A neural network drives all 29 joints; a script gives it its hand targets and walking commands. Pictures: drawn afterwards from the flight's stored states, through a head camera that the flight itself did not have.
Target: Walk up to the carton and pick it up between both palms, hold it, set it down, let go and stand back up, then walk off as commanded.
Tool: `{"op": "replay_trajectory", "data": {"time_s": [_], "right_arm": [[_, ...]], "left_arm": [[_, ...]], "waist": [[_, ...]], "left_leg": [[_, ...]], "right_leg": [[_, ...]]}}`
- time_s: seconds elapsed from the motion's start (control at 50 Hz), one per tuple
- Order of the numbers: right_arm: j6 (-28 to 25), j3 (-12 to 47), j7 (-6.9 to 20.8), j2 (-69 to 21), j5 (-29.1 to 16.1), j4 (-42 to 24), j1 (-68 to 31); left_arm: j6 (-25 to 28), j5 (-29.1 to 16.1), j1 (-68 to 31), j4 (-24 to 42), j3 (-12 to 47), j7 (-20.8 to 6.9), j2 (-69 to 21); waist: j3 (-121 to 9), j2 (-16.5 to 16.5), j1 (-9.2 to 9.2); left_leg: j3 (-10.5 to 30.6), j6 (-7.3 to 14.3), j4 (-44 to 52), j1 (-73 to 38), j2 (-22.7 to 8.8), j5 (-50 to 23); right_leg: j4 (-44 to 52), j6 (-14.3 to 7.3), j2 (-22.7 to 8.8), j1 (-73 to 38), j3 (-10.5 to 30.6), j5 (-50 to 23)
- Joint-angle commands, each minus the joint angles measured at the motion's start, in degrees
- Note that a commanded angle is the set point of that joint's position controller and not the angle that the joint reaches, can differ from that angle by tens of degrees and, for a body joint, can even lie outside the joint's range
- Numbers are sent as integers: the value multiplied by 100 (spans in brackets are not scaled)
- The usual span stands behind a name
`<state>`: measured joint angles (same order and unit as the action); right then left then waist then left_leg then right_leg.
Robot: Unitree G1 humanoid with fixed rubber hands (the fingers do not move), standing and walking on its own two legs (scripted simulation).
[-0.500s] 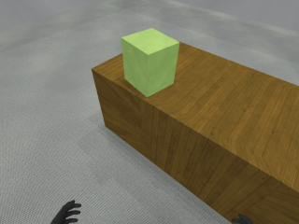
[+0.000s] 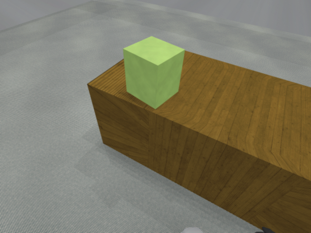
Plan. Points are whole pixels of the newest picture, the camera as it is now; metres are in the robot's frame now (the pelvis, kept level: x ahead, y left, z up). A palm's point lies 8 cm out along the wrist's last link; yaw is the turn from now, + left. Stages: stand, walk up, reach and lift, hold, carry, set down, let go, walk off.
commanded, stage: walk up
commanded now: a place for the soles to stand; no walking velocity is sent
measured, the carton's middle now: (153, 72) +0.87 +0.01 -0.06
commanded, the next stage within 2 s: none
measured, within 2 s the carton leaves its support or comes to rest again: neither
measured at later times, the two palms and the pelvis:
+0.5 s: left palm out of the picture +0.21 +0.45 -0.12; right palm out of the picture +0.00 -0.15 -0.09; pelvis +0.03 +0.17 -0.02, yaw -12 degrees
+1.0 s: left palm out of the picture +0.27 +0.49 -0.09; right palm out of the picture +0.02 -0.10 -0.11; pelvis +0.08 +0.21 -0.02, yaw -20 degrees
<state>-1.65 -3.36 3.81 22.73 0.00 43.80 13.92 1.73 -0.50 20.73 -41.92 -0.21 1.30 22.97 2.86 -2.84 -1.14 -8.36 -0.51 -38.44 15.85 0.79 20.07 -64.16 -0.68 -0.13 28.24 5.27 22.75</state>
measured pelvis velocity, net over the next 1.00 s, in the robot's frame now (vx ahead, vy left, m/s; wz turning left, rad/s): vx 0.08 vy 0.21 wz -0.34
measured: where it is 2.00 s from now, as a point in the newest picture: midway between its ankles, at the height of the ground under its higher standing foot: outside the picture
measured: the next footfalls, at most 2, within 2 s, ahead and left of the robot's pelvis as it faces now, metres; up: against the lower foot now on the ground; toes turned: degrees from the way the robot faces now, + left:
right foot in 0.12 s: +0.10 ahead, -0.13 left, +0.00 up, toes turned -5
left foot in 0.30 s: +0.08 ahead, +0.21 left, +0.00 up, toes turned -7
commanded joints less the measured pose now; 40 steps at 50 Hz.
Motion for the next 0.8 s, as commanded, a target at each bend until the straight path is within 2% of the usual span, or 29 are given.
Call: {"op": "replay_trajectory", "data": {"time_s": [0.0, 0.02, 0.04, 0.06, 0.08, 0.1, 0.12, 0.14, 0.16, 0.2, 0.22, 0.24, 0.26, 0.28, 0.3, 0.32, 0.34, 0.36, 0.38, 0.4, 0.44, 0.48, 0.52, 0.58, 0.68, 0.7, 0.74, 0.76, 0.78], "right_arm": [[-37, -885, -145, 1769, 142, -910, -1153], [48, -892, -137, 1708, 145, -1106, -1674], [152, -851, -127, 1631, 129, -1459, -2599], [196, -628, -147, 1157, 139, -1222, -1739], [142, -456, -97, 1045, 296, -1076, -330], [203, -511, -84, 1331, 274, -832, 147], [263, -520, -11, 1454, 248, -672, 498], [331, -630, 151, 1656, 206, -754, 161], [390, -587, 276, 1465, 203, -761, 110], [399, -626, 318, 1466, 118, -512, 863], [362, -660, 284, 1503, 152, -303, 1417], [253, -715, 206, 1554, 191, 92, 2289], [144, -717, 73, 1639, 255, 172, 2455], [39, -706, -37, 1823, 358, 23, 1771], [24, -742, -108, 2062, 327, -287, 900], [23, -777, -115, 2226, 259, -441, 202], [36, -805, -151, 2412, 224, -499, -217], [-12, -809, -165, 2217, 269, -518, -295], [-65, -729, -151, 1935, 316, -552, -284], [-111, -694, -146, 1747, 363, -521, -68], [-139, -691, -178, 1589, 359, -395, 400], [-150, -721, -212, 1532, 324, -323, 1003], [-118, -726, -259, 1478, 307, -357, 1342], [-82, -712, -321, 1328, 289, -372, 1530], [15, -663, -337, 1212, 384, -431, 1443], [32, -652, -333, 1238, 387, -424, 1442], [66, -627, -309, 1223, 406, -522, 1073], [82, -613, -285, 1210, 396, -608, 740], [72, -609, -259, 1236, 375, -794, 296]], "left_arm": [[52, 25, 1744, -479, -768, 92, 1491], [85, 15, 2318, -582, -827, 150, 1512], [160, -61, 3504, -930, -1016, 261, 1628], [149, -147, 2647, -1003, -1092, 426, 1576], [172, 2, 1022, -383, -1067, 501, 1465], [190, -2, 38, 153, -996, 562, 1626], [263, 64, -940, 488, -893, 580, 1787], [354, 60, -1243, 422, -913, 609, 2138], [385, 105, -1451, 433, -901, 573, 2241], [370, 261, -1668, 346, -885, 365, 2377], [342, 360, -1632, 355, -895, 291, 2373], [281, 391, -1715, 379, -845, 253, 2145], [237, 367, -1428, 319, -578, 284, 1382], [225, 232, -877, 308, -372, 292, 790], [198, 96, -288, 152, -446, 317, 1005], [201, 150, -249, 15, -519, 256, 1443], [200, 233, -786, -4, -627, 262, 1716], [212, 234, -718, -173, -758, 251, 1997], [216, 140, -689, -271, -791, 231, 2026], [200, 82, -536, -317, -755, 198, 1937], [156, 31, -308, -325, -729, 151, 1642], [131, 7, -492, -232, -633, 131, 1393], [114, 15, -694, -128, -573, 146, 1355], [113, -1, -814, -83, -525, 171, 1219], [127, -21, -997, -14, -421, 223, 1054], [137, -18, -986, -6, -411, 238, 1029], [160, -5, -465, -129, -461, 282, 1067], [187, 3, 51, -228, -528, 329, 1107], [220, 14, 871, -397, -658, 394, 1237]], "waist": [[-3, -1354, 702], [115, -1032, 1108], [-93, 295, 2067], [-500, 3451, 1614], [-1273, 2389, 427], [-962, 1459, -16], [-352, 766, -445], [90, 522, -521], [433, 817, -668], [430, 1544, -986], [351, 1780, -1120], [135, 620, -1503], [348, -896, -1624], [397, -2085, -1080], [271, -1646, -483], [102, -1161, -248], [310, -1269, -235], [707, -921, -143], [853, -694, -128], [671, -536, -189], [315, -599, -260], [50, -800, -444], [-262, -1033, -657], [-411, -990, -754], [-606, -692, -777], [-607, -824, -757], [-724, -741, -399], [-878, -766, -34], [-1117, -603, 525]], "left_leg": [[-121, -2227, 2140, 183, -366, -5223], [-628, -2346, 1250, 932, -129, -5532], [-934, -2197, -1684, 1768, 309, -5853], [516, -816, -4260, 2757, 162, 724], [1890, -317, -4105, 2712, -611, 1226], [1989, -191, -4765, 2321, -693, 1197], [2115, -82, -4961, 2329, -736, 924], [2477, 189, -4665, 1494, -865, 1034], [2061, 361, -3904, 780, -785, 785], [1521, 322, -1895, -160, -706, 1034], [1312, 411, -800, -819, -690, 1588], [1431, 408, 449, -1998, -521, 1197], [2122, 118, 1521, -1813, -635, 1429], [3550, -224, 2219, -1091, -1400, 2047], [4530, -99, 2862, -484, -1922, 3073], [4686, 71, 3345, -76, -2127, 4036], [5572, 250, 4047, 515, -2375, 5042], [5256, 16, 3812, 711, -2211, 4489], [4327, -65, 3232, 568, -1886, 3245], [3377, -191, 2675, 81, -1574, 2033], [2372, -330, 2037, -749, -1197, -199], [2096, -363, 1672, -1425, -1126, -1758], [1940, -461, 1396, -2120, -1088, -2612], [1744, -671, 1309, -2579, -1081, -3448], [1455, -293, 1008, -2875, -1299, -3802], [1419, -222, 905, -2754, -1365, -3840], [1198, -173, 534, -1905, -1415, -4284], [915, -229, -4, -1158, -1307, -4679], [632, -348, -894, -182, -1153, -4998]], "right_leg": [[2021, -111, 45, -1673, -1254, 418], [3356, -162, 53, -2671, -1899, 365], [5130, -650, -93, -3984, -2179, -958], [4492, -975, -746, -4655, -467, -3367], [3501, -1074, -1504, -4021, 1461, -1465], [4254, -1263, -2286, -2562, 2625, 725], [5030, -1340, -2648, -1208, 3314, 2314], [5183, -1379, -2833, 231, 3134, 2239], [5298, -1072, -2409, 1293, 2350, 2303], [4787, -731, -1524, 1471, 1015, 1793], [4114, -669, -1333, 1703, 676, 1592], [2113, -424, -798, 2363, 314, 1467], [117, -200, 310, 2588, 105, 1067], [-1249, -94, 845, 2952, 331, 1039], [-1494, -144, 628, 2649, 597, 783], [-1491, -165, 358, 2271, 775, 265], [-1976, -149, 208, 2189, 713, 407], [-1918, -21, -3, 2000, 641, -103], [-1366, 46, -209, 1830, 506, -478], [-966, 57, -215, 1800, 388, -681], [-822, 18, 40, 1723, 207, -761], [-579, -40, 134, 1765, 58, -710], [-368, -96, 136, 1952, -109, -440], [122, -176, 183, 1948, -314, -229], [1444, -232, 105, 1708, -948, -146], [1654, -267, 64, 1556, -1050, -87], [2134, -408, 16, 469, -1150, -83], [2417, -532, 105, -538, -1157, -98], [2991, -701, 24, -1972, -1018, -458]]}}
